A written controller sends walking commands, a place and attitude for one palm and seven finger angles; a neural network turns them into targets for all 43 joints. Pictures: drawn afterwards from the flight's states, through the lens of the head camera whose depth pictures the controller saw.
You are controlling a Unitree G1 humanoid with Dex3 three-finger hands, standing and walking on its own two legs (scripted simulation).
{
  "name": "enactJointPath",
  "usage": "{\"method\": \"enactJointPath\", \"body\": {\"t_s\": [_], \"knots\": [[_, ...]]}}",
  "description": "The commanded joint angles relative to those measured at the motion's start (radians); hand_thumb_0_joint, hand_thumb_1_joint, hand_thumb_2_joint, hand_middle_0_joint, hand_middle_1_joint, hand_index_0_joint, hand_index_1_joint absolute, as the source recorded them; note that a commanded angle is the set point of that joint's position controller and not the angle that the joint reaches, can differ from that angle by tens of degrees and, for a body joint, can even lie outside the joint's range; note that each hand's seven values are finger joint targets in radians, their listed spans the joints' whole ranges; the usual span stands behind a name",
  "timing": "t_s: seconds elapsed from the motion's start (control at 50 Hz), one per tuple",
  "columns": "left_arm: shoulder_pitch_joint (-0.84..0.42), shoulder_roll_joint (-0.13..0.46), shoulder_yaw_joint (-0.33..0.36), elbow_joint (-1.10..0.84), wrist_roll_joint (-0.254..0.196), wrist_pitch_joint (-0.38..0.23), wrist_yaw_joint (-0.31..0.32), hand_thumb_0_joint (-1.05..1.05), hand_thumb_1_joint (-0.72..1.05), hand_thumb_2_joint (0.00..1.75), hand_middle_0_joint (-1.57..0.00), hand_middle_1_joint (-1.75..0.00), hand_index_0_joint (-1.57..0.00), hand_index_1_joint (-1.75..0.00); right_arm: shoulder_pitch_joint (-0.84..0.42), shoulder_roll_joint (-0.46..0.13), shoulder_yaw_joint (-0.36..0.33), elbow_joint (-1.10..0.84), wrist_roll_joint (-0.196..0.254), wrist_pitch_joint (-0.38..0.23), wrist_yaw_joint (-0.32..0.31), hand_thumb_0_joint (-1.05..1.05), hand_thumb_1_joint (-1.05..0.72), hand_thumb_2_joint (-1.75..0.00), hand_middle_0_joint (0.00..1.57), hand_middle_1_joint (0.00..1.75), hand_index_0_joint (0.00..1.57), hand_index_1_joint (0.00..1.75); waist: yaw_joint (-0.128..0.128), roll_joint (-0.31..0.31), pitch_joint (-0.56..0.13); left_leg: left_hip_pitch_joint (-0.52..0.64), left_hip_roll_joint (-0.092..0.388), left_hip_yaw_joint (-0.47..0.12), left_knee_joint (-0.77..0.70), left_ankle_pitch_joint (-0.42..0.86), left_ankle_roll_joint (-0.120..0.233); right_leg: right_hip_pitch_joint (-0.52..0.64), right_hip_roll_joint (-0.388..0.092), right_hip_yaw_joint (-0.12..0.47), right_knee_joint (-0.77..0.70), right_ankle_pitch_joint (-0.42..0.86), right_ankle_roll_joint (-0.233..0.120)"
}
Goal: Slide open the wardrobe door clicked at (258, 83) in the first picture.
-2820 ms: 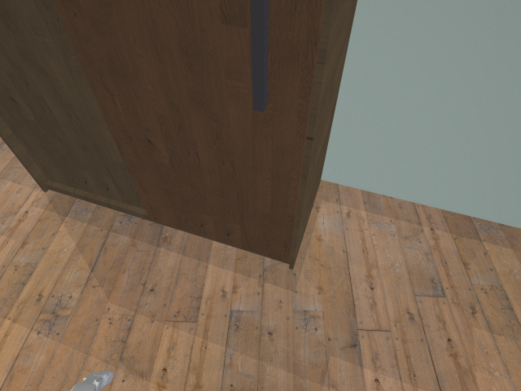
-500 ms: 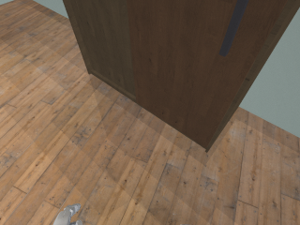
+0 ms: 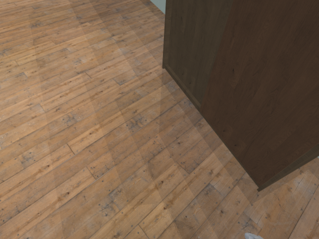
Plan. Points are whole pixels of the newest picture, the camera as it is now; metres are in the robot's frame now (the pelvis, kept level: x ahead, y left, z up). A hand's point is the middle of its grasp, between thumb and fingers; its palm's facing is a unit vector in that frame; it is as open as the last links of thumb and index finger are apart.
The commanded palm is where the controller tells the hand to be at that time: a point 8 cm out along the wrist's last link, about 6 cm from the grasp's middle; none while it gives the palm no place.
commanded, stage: walk to a spot facing it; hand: right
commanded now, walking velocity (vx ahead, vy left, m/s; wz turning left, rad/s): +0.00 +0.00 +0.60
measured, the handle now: out of the picture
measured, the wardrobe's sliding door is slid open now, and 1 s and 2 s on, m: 0.00 0.00 0.00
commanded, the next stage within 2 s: turn to face it in 1.90 s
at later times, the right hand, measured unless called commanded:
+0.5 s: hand out of the picture +0.14 -0.21 -0.16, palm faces -0.23 +0.96 -0.15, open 7.4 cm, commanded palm none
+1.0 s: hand (167, 159) +0.40 +0.00 -0.18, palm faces -0.58 +0.80 -0.12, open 7.4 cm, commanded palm none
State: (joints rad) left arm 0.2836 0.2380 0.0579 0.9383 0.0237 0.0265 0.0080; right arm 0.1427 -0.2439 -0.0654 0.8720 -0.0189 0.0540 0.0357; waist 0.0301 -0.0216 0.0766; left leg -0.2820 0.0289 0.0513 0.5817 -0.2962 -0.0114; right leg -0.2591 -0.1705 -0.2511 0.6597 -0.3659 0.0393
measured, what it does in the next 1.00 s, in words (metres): walks ahead, turning left: right foot, then left foot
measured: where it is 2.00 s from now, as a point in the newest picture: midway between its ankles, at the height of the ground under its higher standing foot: (135, 198)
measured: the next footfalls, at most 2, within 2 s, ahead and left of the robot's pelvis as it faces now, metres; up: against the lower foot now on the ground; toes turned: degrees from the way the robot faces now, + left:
right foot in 0.40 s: +0.07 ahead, -0.11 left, +0.00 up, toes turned +8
left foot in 0.96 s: +0.25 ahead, +0.18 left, +0.00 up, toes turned +41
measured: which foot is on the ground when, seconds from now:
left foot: down 0.00-0.40, up 0.42-0.94, down 0.96-1.00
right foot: up 0.00-0.38, down 0.40-0.96, up 0.98-1.00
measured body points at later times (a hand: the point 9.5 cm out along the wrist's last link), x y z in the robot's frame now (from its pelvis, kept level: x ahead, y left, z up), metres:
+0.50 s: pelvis +0.04 -0.03 +0.02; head +0.05 -0.07 +0.46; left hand +0.02 +0.23 -0.10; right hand +0.15 -0.26 -0.15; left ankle -0.01 +0.10 -0.66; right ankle +0.03 -0.12 -0.72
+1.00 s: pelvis +0.18 +0.06 -0.02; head +0.24 +0.07 +0.43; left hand -0.05 +0.15 -0.14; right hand +0.43 -0.04 -0.16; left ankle +0.22 +0.16 -0.73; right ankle +0.08 -0.12 -0.65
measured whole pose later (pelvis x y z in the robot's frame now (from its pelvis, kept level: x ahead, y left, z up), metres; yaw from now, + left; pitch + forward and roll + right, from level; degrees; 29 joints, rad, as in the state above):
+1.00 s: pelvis +0.18 +0.06 -0.02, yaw +34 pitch -1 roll +2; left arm 0.52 0.11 0.03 1.10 0.01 -0.01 0.02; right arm 0.06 -0.20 -0.06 0.92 -0.01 -0.04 0.04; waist 0.04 0.03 0.13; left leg -0.44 -0.04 0.18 0.68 -0.21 0.13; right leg -0.13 -0.18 -0.24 1.11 -0.52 0.05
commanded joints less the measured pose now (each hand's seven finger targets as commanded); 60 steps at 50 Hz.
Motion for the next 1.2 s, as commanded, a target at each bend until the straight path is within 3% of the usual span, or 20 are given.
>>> {"method": "enactJointPath", "body": {"t_s": [0.0, 0.08, 0.28, 0.34, 0.36, 0.38, 0.4, 0.44, 0.52, 0.6, 0.76, 0.86, 0.9, 0.92, 0.94, 0.96, 0.98, 1.02, 1.08, 1.18], "knots": [[-0.11, 0.096, 0.02, -0.142, -0.006, -0.004, 0.017, 0.0, 0.9, 0.9, -0.2, -0.3, -0.2, -0.3, 0.183, -0.263, -0.071, -0.028, 0.005, -0.037, -0.046, 0.0, -0.9, -0.9, 0.2, 0.3, 0.2, 0.3, -0.115, 0.269, -0.166, 0.248, 0.338, -0.446, -0.238, 0.522, 0.211, -0.361, 0.039, 0.227, 0.466, -0.221, 0.025], [-0.061, 0.094, 0.025, -0.082, -0.001, 0.003, 0.012, 0.0, 0.9, 0.9, -0.2, -0.3, -0.2, -0.3, 0.006, -0.178, -0.044, -0.07, 0.0, -0.033, -0.048, 0.0, -0.9, -0.9, 0.2, 0.3, 0.2, 0.3, -0.025, 0.157, -0.117, 0.106, 0.194, -0.3, -0.228, 0.379, 0.172, -0.272, 0.041, 0.22, 0.443, -0.032, 0.046], [-0.093, 0.087, 0.022, -0.125, -0.005, -0.03, -0.002, 0.0, 0.9, 0.9, -0.2, -0.3, -0.2, -0.3, 0.066, -0.205, -0.054, -0.051, -0.01, -0.043, -0.032, 0.0, -0.9, -0.9, 0.2, 0.3, 0.2, 0.3, -0.056, 0.197, -0.081, 0.013, 0.174, -0.503, -0.324, -0.202, 0.202, -0.126, 0.114, 0.207, 0.092, -0.103, 0.019], [0.082, 0.089, 0.023, -0.077, -0.008, -0.05, 0.012, 0.0, 0.9, 0.9, -0.2, -0.3, -0.2, -0.3, 0.001, -0.165, -0.049, -0.067, -0.001, -0.037, -0.023, 0.0, -0.9, -0.9, 0.2, 0.3, 0.2, 0.3, 0.035, 0.129, -0.084, -0.234, 0.053, -0.424, -0.196, -0.267, 0.123, 0.241, 0.142, 0.176, -0.213, 0.018, -0.001], [0.17, 0.158, 0.035, -0.055, -0.003, -0.058, 0.024, 0.0, 0.9, 0.9, -0.2, -0.3, -0.2, -0.3, -0.003, -0.096, -0.036, -0.084, 0.0, -0.036, -0.017, 0.0, -0.9, -0.9, 0.2, 0.3, 0.2, 0.3, 0.078, -0.102, -0.111, -0.375, -0.055, -0.319, 0.029, -0.297, 0.072, 0.376, -0.022, 0.355, -0.36, -0.174, -0.037], [0.212, 0.254, 0.047, -0.057, 0.01, -0.062, 0.027, 0.0, 0.9, 0.9, -0.2, -0.3, -0.2, -0.3, -0.023, -0.044, -0.03, -0.121, 0.006, -0.038, -0.006, 0.0, -0.9, -0.9, 0.2, 0.3, 0.2, 0.3, 0.087, -0.347, -0.052, -0.531, -0.134, -0.121, 0.323, -0.31, 0.012, 0.353, -0.299, 0.699, -0.527, -0.425, -0.119], [0.152, 0.238, 0.039, -0.062, 0.008, -0.066, 0.028, 0.0, 0.9, 0.9, -0.2, -0.3, -0.2, -0.3, -0.067, -0.09, -0.043, -0.125, -0.011, -0.042, -0.001, 0.0, -0.9, -0.9, 0.2, 0.3, 0.2, 0.3, 0.071, -0.266, 0.028, -0.517, -0.031, -0.149, 0.458, -0.219, 0.004, 0.176, -0.361, 0.768, -0.594, -0.492, -0.149], [0.037, 0.144, 0.009, -0.081, 0.004, -0.079, 0.027, 0.0, 0.9, 0.9, -0.2, -0.3, -0.2, -0.3, -0.009, -0.094, -0.059, -0.069, -0.02, -0.039, 0.022, 0.0, -0.9, -0.9, 0.2, 0.3, 0.2, 0.3, -0.012, -0.091, 0.093, -0.459, 0.001, -0.107, 0.582, -0.036, -0.009, 0.076, -0.225, 0.533, -0.575, -0.314, -0.101], [0.093, 0.084, -0.002, -0.04, -0.009, -0.104, 0.034, 0.0, 0.9, 0.9, -0.2, -0.3, -0.2, -0.3, 0.076, -0.032, -0.043, -0.008, -0.018, -0.028, 0.024, 0.0, -0.9, -0.9, 0.2, 0.3, 0.2, 0.3, -0.027, -0.101, 0.005, -0.449, 0.012, -0.073, 0.647, 0.116, -0.035, 0.201, -0.122, 0.232, -0.474, 0.175, -0.057], [0.203, 0.059, -0.005, 0.022, -0.009, -0.11, 0.039, 0.0, 0.9, 0.9, -0.2, -0.3, -0.2, -0.3, 0.023, 0.002, -0.033, -0.004, -0.016, -0.026, 0.022, 0.0, -0.9, -0.9, 0.2, 0.3, 0.2, 0.3, -0.006, -0.114, 0.015, -0.517, 0.021, -0.025, 0.609, 0.124, -0.042, 0.307, -0.131, 0.142, -0.424, 0.483, -0.053], [0.323, 0.033, -0.006, 0.108, 0.008, -0.102, 0.04, 0.0, 0.9, 0.9, -0.2, -0.3, -0.2, -0.3, -0.199, 0.036, -0.008, -0.034, -0.014, -0.041, 0.03, 0.0, -0.9, -0.9, 0.2, 0.3, 0.2, 0.3, 0.058, -0.116, 0.089, -0.502, 0.03, 0.087, 0.276, 0.089, -0.002, 0.404, -0.174, 0.049, -0.402, 0.64, -0.126], [0.27, 0.09, 0.015, 0.099, 0.001, -0.097, 0.033, 0.0, 0.9, 0.9, -0.2, -0.3, -0.2, -0.3, -0.058, 0.003, -0.02, 0.002, -0.015, -0.065, 0.017, 0.0, -0.9, -0.9, 0.2, 0.3, 0.2, 0.3, -0.036, -0.145, -0.032, -0.18, -0.089, 0.175, 0.093, 0.014, 0.088, 0.398, -0.174, -0.071, -0.112, 1.204, -0.1], [0.195, 0.107, 0.017, 0.063, -0.014, -0.096, 0.02, 0.0, 0.9, 0.9, -0.2, -0.3, -0.2, -0.3, 0.201, -0.075, -0.048, 0.076, -0.019, -0.086, 0.006, 0.0, -0.9, -0.9, 0.2, 0.3, 0.2, 0.3, -0.17, -0.142, -0.178, 0.277, -0.08, 0.151, -0.042, 0.132, 0.127, 0.165, -0.155, -0.092, 0.257, 1.029, -0.045], [0.199, 0.041, 0.005, 0.032, -0.033, -0.095, 0.009, 0.0, 0.9, 0.9, -0.2, -0.3, -0.2, -0.3, 0.308, -0.18, -0.063, 0.098, -0.014, -0.095, -0.006, 0.0, -0.9, -0.9, 0.2, 0.3, 0.2, 0.3, -0.202, 0.061, -0.281, 0.587, 0.182, -0.204, -0.08, 0.193, 0.23, -0.17, -0.049, -0.054, 0.577, 0.212, -0.004], [0.151, 0.003, 0.005, -0.015, -0.032, -0.103, 0.019, 0.0, 0.9, 0.9, -0.2, -0.3, -0.2, -0.3, 0.353, -0.246, -0.074, 0.109, 0.015, -0.095, -0.015, 0.0, -0.9, -0.9, 0.2, 0.3, 0.2, 0.3, -0.186, 0.165, -0.343, 0.689, 0.393, -0.59, -0.147, 0.477, 0.338, -0.42, 0.07, 0.056, 0.858, -0.265, 0.025], [0.09, 0.038, 0.014, -0.042, -0.021, -0.105, 0.024, 0.0, 0.9, 0.9, -0.2, -0.3, -0.2, -0.3, 0.308, -0.235, -0.078, 0.082, 0.023, -0.084, -0.028, 0.0, -0.9, -0.9, 0.2, 0.3, 0.2, 0.3, -0.179, 0.075, -0.258, 0.533, 0.38, -0.542, -0.21, 0.434, 0.334, -0.447, 0.036, 0.199, 0.86, -0.145, 0.002], [0.079, 0.023, 0.018, -0.043, -0.014, -0.1, 0.02, 0.0, 0.9, 0.9, -0.2, -0.3, -0.2, -0.3, 0.223, -0.207, -0.071, 0.058, 0.019, -0.084, -0.03, 0.0, -0.9, -0.9, 0.2, 0.3, 0.2, 0.3, -0.127, 0.089, -0.189, 0.408, 0.362, -0.518, -0.249, 0.266, 0.314, -0.449, -0.006, 0.223, 0.85, -0.058, 0.008], [0.059, 0.02, 0.013, -0.021, 0.001, -0.072, 0.014, 0.0, 0.9, 0.9, -0.2, -0.3, -0.2, -0.3, 0.106, -0.125, -0.043, 0.029, 0.011, -0.098, -0.038, 0.0, -0.9, -0.9, 0.2, 0.3, 0.2, 0.3, -0.053, -0.002, -0.051, 0.082, 0.287, -0.378, -0.323, 0.146, 0.253, -0.347, -0.054, 0.234, 0.715, 0.019, 0.016], [0.122, -0.012, 0.013, -0.006, 0.007, -0.046, 0.006, 0.0, 0.9, 0.9, -0.2, -0.3, -0.2, -0.3, 0.064, -0.107, -0.038, 0.028, -0.007, -0.113, -0.038, 0.0, -0.9, -0.9, 0.2, 0.3, 0.2, 0.3, 0.018, 0.034, -0.057, -0.073, 0.185, -0.246, -0.339, 0.154, 0.221, -0.262, -0.04, 0.212, 0.551, 0.058, 0.033], [-0.047, 0.008, 0.012, -0.085, 0.007, -0.054, -0.014, 0.0, 0.9, 0.9, -0.2, -0.3, -0.2, -0.3, 0.115, -0.111, -0.04, 0.034, -0.005, -0.118, -0.029, 0.0, -0.9, -0.9, 0.2, 0.3, 0.2, 0.3, -0.022, 0.124, -0.034, -0.057, 0.127, -0.257, -0.327, 0.11, 0.207, -0.29, -0.003, 0.209, 0.29, 0.159, 0.049]]}}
